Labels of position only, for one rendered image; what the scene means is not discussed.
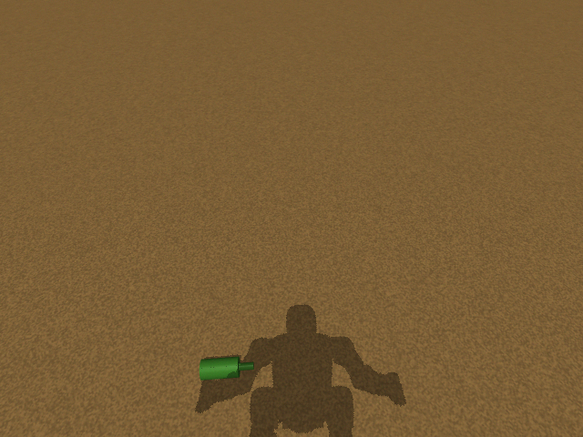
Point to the bottle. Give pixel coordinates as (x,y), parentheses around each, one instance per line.
(222,368)

